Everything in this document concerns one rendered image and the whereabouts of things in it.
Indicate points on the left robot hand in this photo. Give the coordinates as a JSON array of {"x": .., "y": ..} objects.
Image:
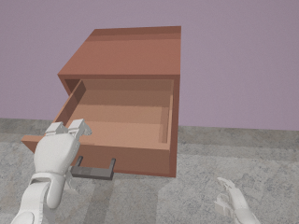
[{"x": 58, "y": 148}]

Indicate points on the right robot hand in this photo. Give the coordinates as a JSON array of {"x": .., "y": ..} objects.
[{"x": 226, "y": 205}]

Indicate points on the cabinet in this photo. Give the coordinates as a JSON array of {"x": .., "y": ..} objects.
[{"x": 130, "y": 53}]

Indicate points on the right robot forearm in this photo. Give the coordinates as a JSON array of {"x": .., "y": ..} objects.
[{"x": 244, "y": 216}]

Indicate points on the left robot forearm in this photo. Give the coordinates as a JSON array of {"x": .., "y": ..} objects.
[{"x": 41, "y": 199}]

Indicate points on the drawer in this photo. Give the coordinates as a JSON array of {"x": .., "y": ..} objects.
[{"x": 131, "y": 121}]

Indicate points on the handle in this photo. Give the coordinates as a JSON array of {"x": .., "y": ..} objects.
[{"x": 91, "y": 172}]

